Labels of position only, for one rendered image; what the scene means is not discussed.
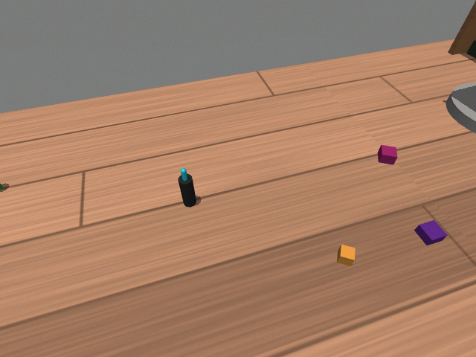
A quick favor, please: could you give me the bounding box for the office chair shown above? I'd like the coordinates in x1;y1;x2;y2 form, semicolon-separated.
446;40;476;133

